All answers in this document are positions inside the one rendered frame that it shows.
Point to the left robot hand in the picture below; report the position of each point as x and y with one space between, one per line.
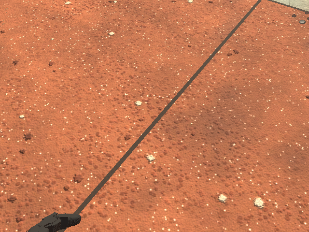
56 222

